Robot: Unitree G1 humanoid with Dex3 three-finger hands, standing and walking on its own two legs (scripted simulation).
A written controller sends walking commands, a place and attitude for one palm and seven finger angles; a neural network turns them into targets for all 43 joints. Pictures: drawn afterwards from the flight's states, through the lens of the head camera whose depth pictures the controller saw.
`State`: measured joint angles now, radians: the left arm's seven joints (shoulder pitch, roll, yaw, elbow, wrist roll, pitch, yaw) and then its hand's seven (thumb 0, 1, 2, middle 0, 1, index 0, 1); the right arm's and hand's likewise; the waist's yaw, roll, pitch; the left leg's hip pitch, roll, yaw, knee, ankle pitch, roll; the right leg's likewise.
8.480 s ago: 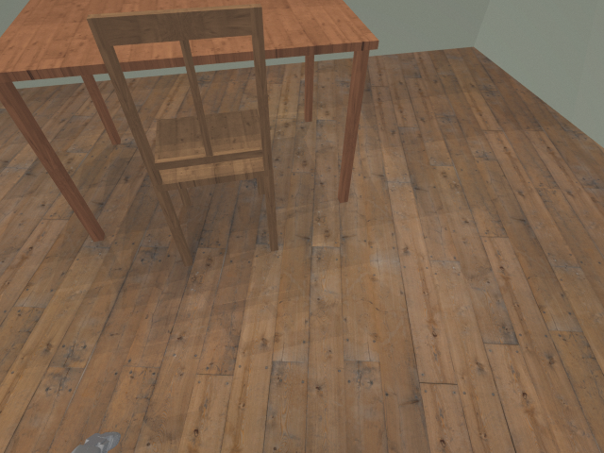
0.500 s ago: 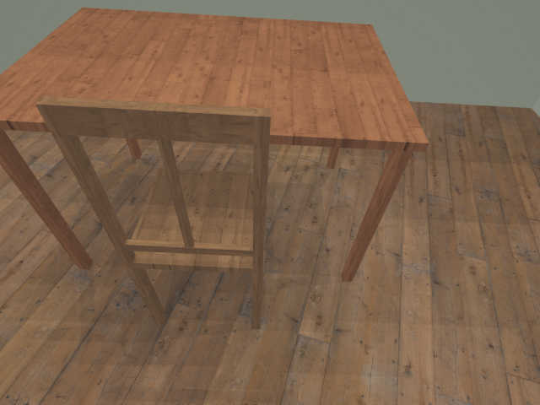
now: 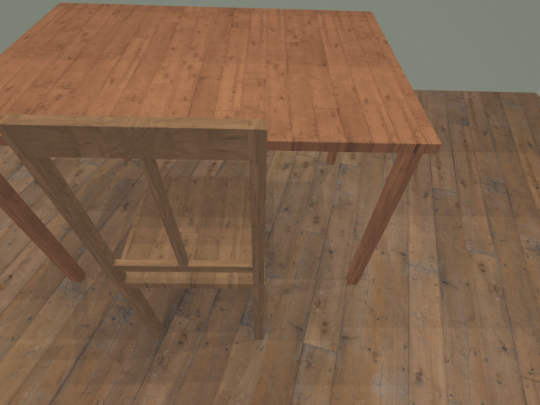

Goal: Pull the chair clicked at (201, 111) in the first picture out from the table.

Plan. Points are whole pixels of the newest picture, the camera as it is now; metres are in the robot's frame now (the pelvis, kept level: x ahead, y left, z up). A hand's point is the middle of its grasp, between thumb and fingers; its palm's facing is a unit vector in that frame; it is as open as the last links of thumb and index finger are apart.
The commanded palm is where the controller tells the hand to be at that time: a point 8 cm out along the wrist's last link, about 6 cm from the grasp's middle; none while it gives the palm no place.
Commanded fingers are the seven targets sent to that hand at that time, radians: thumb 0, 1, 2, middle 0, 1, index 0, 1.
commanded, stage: come to a stop and stand still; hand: left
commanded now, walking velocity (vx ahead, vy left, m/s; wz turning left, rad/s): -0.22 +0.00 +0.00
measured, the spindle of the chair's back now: (168, 219) +0.45 +0.23 -0.05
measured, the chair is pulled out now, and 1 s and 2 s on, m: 0.00 0.00 0.00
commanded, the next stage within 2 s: look again from close up in 0.90 s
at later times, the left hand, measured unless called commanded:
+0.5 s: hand out of the picture +0.03 +0.19 -0.16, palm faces +0.05 -0.97 -0.22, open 7.3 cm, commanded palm none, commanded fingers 0.00 0.90 0.90 -0.20 -0.30 -0.20 -0.30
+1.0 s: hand out of the picture -0.04 +0.14 -0.16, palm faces +0.07 -0.99 -0.14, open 7.4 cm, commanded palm none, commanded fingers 0.00 0.90 0.90 -0.20 -0.30 -0.20 -0.30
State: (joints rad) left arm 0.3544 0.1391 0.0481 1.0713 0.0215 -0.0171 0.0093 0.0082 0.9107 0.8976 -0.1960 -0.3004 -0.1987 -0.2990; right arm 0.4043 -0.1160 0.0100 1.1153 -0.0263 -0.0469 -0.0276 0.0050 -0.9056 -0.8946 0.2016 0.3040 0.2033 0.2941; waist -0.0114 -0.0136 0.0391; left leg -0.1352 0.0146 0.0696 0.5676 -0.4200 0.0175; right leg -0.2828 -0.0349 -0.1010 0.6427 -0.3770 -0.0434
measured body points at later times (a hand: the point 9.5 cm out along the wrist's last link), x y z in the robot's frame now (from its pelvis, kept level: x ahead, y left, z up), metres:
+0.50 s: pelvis +0.02 +0.01 +0.01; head +0.04 +0.01 +0.46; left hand +0.03 +0.24 -0.15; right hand +0.09 -0.22 -0.14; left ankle +0.03 +0.12 -0.73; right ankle -0.01 -0.10 -0.73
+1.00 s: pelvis +0.01 -0.01 +0.02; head +0.01 +0.00 +0.47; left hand -0.05 +0.19 -0.15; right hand -0.03 -0.21 -0.14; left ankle +0.03 +0.12 -0.73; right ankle -0.01 -0.10 -0.73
